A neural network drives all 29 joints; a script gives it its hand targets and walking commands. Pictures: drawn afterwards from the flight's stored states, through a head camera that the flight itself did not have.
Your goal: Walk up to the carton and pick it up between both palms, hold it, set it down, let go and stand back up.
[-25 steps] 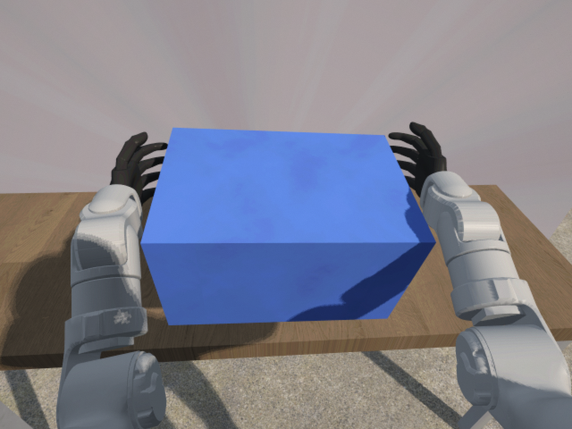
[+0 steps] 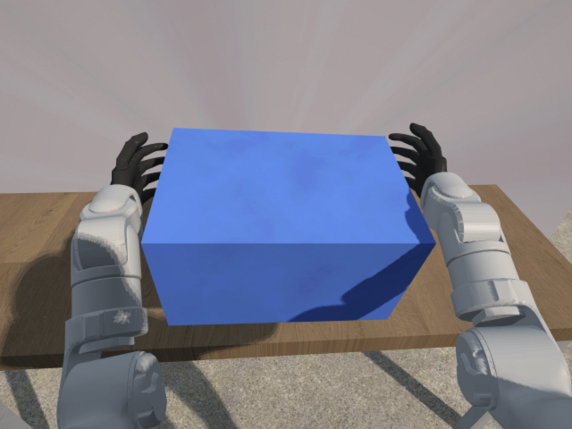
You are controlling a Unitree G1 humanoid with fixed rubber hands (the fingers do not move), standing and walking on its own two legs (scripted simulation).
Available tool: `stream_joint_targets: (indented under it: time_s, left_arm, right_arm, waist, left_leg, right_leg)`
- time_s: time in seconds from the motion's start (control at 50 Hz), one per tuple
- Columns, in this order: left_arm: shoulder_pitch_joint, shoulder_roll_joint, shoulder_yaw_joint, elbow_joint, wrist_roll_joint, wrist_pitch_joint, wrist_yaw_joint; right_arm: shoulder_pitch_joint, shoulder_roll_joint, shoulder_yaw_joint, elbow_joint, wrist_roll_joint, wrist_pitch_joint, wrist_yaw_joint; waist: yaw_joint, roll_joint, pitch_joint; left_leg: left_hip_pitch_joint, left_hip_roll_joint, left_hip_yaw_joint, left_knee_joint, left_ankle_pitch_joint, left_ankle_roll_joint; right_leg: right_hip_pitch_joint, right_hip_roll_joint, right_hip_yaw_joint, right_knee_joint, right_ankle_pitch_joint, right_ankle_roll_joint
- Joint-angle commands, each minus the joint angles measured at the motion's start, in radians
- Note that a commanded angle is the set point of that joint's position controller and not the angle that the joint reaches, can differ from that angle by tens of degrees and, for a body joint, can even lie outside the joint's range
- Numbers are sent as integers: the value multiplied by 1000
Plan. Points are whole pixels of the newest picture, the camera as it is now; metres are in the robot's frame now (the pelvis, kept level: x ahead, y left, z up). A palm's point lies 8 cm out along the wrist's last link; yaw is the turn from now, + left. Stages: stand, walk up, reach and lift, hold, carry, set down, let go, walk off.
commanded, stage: set down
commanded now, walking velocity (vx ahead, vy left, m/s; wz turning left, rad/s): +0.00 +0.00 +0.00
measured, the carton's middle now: (282, 225) +0.35 +0.03 +0.14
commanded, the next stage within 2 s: none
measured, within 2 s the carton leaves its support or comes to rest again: neither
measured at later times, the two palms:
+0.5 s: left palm (126, 184) +0.36 +0.24 +0.21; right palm (416, 169) +0.40 -0.17 +0.21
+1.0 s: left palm (141, 205) +0.38 +0.24 +0.15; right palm (405, 192) +0.42 -0.17 +0.16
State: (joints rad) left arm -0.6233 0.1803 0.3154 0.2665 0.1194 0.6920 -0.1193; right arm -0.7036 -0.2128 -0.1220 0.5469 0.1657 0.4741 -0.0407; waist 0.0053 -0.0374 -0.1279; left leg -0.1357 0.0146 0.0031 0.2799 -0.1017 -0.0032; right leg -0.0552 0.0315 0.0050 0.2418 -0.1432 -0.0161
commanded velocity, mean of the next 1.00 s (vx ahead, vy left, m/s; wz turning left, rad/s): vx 0.00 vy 0.00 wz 0.00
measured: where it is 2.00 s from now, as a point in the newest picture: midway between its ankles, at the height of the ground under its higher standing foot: outside the picture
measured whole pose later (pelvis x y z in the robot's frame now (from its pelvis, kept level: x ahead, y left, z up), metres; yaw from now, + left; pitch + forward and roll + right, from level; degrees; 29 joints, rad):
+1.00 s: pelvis +0.04 +0.00 +0.00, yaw +0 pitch -2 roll +0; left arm -0.44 0.14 0.33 0.15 0.16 0.42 -0.12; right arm -0.57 -0.20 -0.02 0.54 0.18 0.13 -0.06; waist 0.01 -0.05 -0.02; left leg -0.08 0.01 0.00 0.29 -0.17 -0.01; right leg 0.01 0.02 0.00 0.24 -0.20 -0.02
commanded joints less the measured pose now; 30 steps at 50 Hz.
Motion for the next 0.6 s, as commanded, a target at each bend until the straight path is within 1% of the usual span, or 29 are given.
stream_joint_targets:
  time_s: [0.0, 0.02, 0.04, 0.06, 0.08, 0.12, 0.14, 0.16, 0.18, 0.2, 0.22, 0.24, 0.26, 0.28, 0.3, 0.32, 0.34, 0.36, 0.38, 0.4, 0.42, 0.44, 0.46, 0.48, 0.5, 0.52, 0.54, 0.56, 0.58]
  left_arm:
    - [-542, -497, -402, -352, -121, -39, -124]
    - [-522, -494, -433, -366, -121, -29, -117]
    - [-555, -496, -417, -355, -121, -30, -114]
    - [-581, -482, -417, -339, -116, -39, -116]
    - [-577, -489, -376, -239, -97, -47, -122]
    - [-559, -449, -323, -165, -58, -45, -130]
    - [-547, -442, -308, -156, -54, -55, -138]
    - [-561, -429, -291, -144, -40, -79, -147]
    - [-584, -426, -278, -124, -32, -97, -152]
    - [-574, -394, -251, -90, -9, -100, -157]
    - [-556, -417, -234, -70, 21, -120, -162]
    - [-534, -396, -215, -43, 36, -120, -169]
    - [-570, -391, -202, -54, 42, -128, -174]
    - [-544, -404, -204, -42, 59, -128, -176]
    - [-546, -393, -195, -32, 53, -150, -179]
    - [-522, -383, -182, -23, 65, -152, -178]
    - [-495, -391, -176, 1, 68, -158, -178]
    - [-515, -397, -183, -9, 70, -172, -177]
    - [-526, -377, -175, 23, 78, -177, -178]
    - [-499, -385, -190, 24, 77, -174, -180]
    - [-451, -380, -167, 43, 93, -181, -175]
    - [-477, -384, -165, 31, 86, -194, -174]
    - [-472, -368, -176, -10, 82, -209, -166]
    - [-456, -371, -169, 6, 87, -214, -173]
    - [-406, -382, -168, 1, 79, -221, -163]
    - [-388, -384, -181, -15, 83, -223, -153]
    - [-412, -379, -185, -68, 79, -241, -149]
    - [-337, -381, -193, -83, 66, -253, -138]
    - [-376, -402, -232, -137, 60, -258, -128]
  right_arm:
    - [-665, 487, 440, -356, 221, -93, 100]
    - [-622, 461, 425, -347, 230, -75, 90]
    - [-667, 449, 381, -364, 231, -81, 86]
    - [-655, 456, 370, -325, 198, -91, 86]
    - [-672, 441, 306, -294, 155, -106, 88]
    - [-683, 421, 287, -253, 123, -129, 103]
    - [-700, 404, 262, -241, 97, -140, 108]
    - [-683, 437, 259, -224, 75, -163, 118]
    - [-666, 437, 260, -193, 69, -176, 126]
    - [-655, 449, 225, -147, 21, -184, 138]
    - [-671, 463, 227, -155, 15, -218, 148]
    - [-648, 454, 214, -124, -5, -222, 161]
    - [-651, 459, 200, -107, -24, -241, 162]
    - [-637, 471, 191, -85, -47, -254, 164]
    - [-624, 466, 201, -95, -61, -271, 165]
    - [-617, 452, 178, -64, -70, -280, 168]
    - [-604, 439, 144, -63, -95, -289, 164]
    - [-618, 451, 160, -45, -83, -297, 167]
    - [-605, 437, 141, -45, -111, -311, 173]
    - [-623, 428, 147, -79, -104, -322, 170]
    - [-604, 441, 145, -31, -111, -326, 170]
    - [-585, 455, 165, -47, -112, -336, 166]
    - [-552, 467, 209, -77, -96, -344, 168]
    - [-577, 463, 217, -86, -100, -354, 158]
    - [-564, 486, 246, -96, -72, -357, 161]
    - [-559, 481, 270, -131, -47, -362, 158]
    - [-554, 488, 287, -153, -54, -387, 150]
    - [-519, 496, 338, -165, -28, -393, 147]
    - [-524, 492, 356, -194, -14, -404, 141]
  waist:
    - [13, 50, -274]
    - [-37, 67, -256]
    - [-32, 53, -222]
    - [-51, 45, -220]
    - [-55, 50, -184]
    - [-35, 22, -150]
    - [-34, 4, -132]
    - [-22, -3, -124]
    - [-22, 9, -118]
    - [-27, 1, -86]
    - [8, 26, -90]
    - [4, 18, -42]
    - [-4, -5, -64]
    - [-3, -2, -33]
    - [5, -8, -77]
    - [7, 8, -39]
    - [-9, 23, -61]
    - [-2, 26, -25]
    - [-2, -6, 0]
    - [-4, -4, -11]
    - [25, 9, 9]
    - [12, 15, -18]
    - [37, -10, -45]
    - [36, 3, -26]
    - [58, -1, -52]
    - [63, 14, -80]
    - [62, 2, -145]
    - [92, 29, -140]
    - [71, 37, -210]
  left_leg:
    - [163, -68, 15, 22, 250, 21]
    - [202, -65, 4, 35, 273, 15]
    - [201, -63, 6, 31, 242, 18]
    - [222, -54, 3, 20, 215, 13]
    - [201, -52, 13, 4, 137, 12]
    - [172, -56, 35, -17, 77, 26]
    - [166, -49, 35, -37, 16, 33]
    - [172, -43, 37, -45, -9, 31]
    - [169, -45, 45, -55, -46, 35]
    - [147, -39, 46, -64, -70, 43]
    - [147, -42, 47, -76, -67, 38]
    - [154, -44, 56, -74, -92, 46]
    - [157, -47, 59, -77, -108, 49]
    - [165, -36, 58, -89, -104, 49]
    - [178, -43, 55, -76, -106, 50]
    - [180, -35, 59, -84, -93, 42]
    - [187, -37, 60, -86, -97, 41]
    - [170, -48, 59, -84, -87, 48]
    - [159, -44, 61, -93, -105, 49]
    - [173, -37, 62, -87, -75, 51]
    - [177, -43, 72, -88, -45, 52]
    - [186, -46, 78, -80, -32, 49]
    - [185, -49, 72, -73, 6, 53]
    - [196, -51, 74, -69, 22, 54]
    - [205, -49, 73, -59, 74, 53]
    - [220, -46, 70, -53, 95, 46]
    - [234, -51, 73, -38, 162, 32]
    - [250, -49, 63, -25, 227, 31]
    - [256, -54, 68, 8, 289, 13]
  right_leg:
    - [153, 8, -15, 31, 294, 50]
    - [124, 1, -16, 22, 307, 52]
    - [95, 10, -22, 13, 231, 54]
    - [60, 7, -29, 0, 214, 47]
    - [26, 6, -33, -28, 118, 34]
    - [-6, -10, -38, -35, 67, 33]
    - [-27, -17, -35, -52, 1, 32]
    - [-16, -23, -39, -52, -25, 31]
    - [-10, -22, -33, -52, -77, 24]
    - [-7, -33, -42, -64, -102, 33]
    - [16, -31, -40, -62, -120, 26]
    - [4, -33, -33, -67, -149, 26]
    - [1, -38, -41, -68, -169, 22]
    - [-11, -36, -52, -71, -169, 28]
    - [9, -37, -51, -61, -162, 32]
    - [-6, -32, -62, -68, -163, 31]
    - [28, -37, -52, -74, -161, 32]
    - [19, -33, -51, -75, -147, 31]
    - [8, -33, -64, -71, -164, 32]
    - [14, -35, -66, -71, -120, 31]
    - [16, -37, -62, -76, -99, 31]
    - [41, -45, -60, -68, -75, 35]
    - [58, -42, -60, -46, -22, 42]
    - [53, -43, -62, -57, 8, 47]
    - [73, -34, -64, -42, 59, 46]
    - [93, -36, -63, -28, 117, 47]
    - [126, -22, -64, -18, 177, 49]
    - [137, -24, -60, -8, 263, 55]
    - [180, -22, -65, 15, 344, 48]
